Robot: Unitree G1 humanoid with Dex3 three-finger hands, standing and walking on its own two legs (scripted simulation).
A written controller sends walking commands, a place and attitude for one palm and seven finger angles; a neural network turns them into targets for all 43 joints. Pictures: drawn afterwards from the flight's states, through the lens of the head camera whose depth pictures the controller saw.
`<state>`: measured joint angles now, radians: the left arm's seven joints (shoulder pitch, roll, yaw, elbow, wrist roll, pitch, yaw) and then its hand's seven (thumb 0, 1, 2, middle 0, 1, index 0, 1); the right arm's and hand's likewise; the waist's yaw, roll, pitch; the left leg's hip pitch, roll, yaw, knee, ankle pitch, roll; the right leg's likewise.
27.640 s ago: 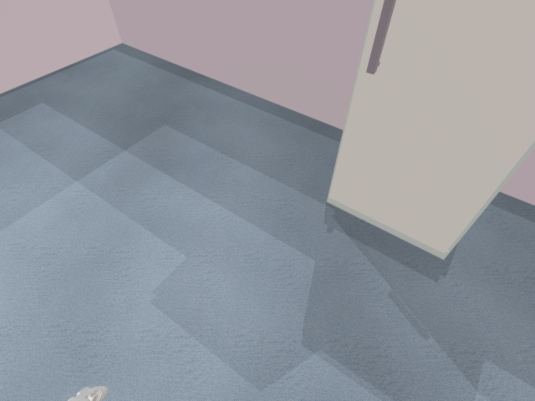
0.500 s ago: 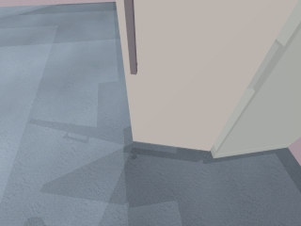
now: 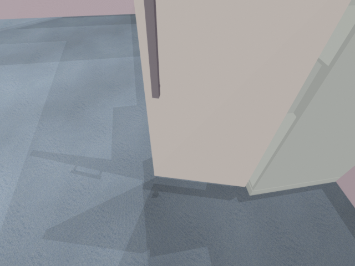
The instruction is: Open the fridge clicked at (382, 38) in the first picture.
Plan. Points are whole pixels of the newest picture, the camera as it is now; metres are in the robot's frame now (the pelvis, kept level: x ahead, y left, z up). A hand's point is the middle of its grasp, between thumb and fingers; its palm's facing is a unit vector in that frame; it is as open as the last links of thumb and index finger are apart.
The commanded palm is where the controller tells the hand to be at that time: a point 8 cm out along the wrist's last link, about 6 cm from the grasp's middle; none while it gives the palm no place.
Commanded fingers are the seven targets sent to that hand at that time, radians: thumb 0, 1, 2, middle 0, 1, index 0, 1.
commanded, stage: look to check the result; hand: left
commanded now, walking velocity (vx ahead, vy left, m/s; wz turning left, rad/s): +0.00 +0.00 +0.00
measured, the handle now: (154, 47) +0.67 +0.11 +0.15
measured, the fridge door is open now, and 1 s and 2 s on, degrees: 73 73 73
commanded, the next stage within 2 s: stand and wait in 0.58 s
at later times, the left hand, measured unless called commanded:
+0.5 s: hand out of the picture +0.01 +0.17 -0.18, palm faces +0.01 -0.98 -0.17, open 7.3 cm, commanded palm none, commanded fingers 0.00 0.90 0.90 -0.20 -0.30 -0.20 -0.30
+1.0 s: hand out of the picture +0.01 +0.17 -0.18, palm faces +0.01 -0.98 -0.19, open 7.3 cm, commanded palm none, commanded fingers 0.00 0.90 0.90 -0.20 -0.30 -0.20 -0.30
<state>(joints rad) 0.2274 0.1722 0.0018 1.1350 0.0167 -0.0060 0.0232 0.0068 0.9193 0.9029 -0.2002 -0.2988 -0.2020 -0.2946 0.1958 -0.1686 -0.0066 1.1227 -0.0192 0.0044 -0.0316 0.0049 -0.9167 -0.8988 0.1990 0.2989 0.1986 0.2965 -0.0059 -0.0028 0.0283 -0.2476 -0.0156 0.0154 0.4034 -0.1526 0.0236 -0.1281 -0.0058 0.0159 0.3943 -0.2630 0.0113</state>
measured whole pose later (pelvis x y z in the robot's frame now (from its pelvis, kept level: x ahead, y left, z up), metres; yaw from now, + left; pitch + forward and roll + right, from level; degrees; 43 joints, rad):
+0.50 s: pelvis +0.01 +0.00 +0.00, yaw +0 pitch +0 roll +0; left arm 0.25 0.16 0.00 1.15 0.01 0.00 0.03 0.01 0.91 0.90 -0.20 -0.30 -0.20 -0.29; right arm 0.22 -0.15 0.00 1.15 -0.02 0.01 -0.04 0.01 -0.91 -0.90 0.20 0.30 0.20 0.30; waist -0.01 -0.01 0.04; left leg -0.23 -0.02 0.01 0.40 -0.17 0.02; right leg -0.10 -0.01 0.02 0.38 -0.27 0.01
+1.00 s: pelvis +0.01 +0.00 +0.00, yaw +0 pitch +0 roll +0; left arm 0.25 0.17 0.00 1.15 0.01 -0.01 0.03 0.01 0.91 0.90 -0.20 -0.30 -0.20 -0.29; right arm 0.21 -0.16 0.00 1.15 -0.02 0.00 -0.04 0.01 -0.91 -0.90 0.20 0.30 0.20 0.30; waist 0.00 -0.01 0.04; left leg -0.22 -0.01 0.02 0.39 -0.17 0.02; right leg -0.09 0.00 0.02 0.37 -0.27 0.01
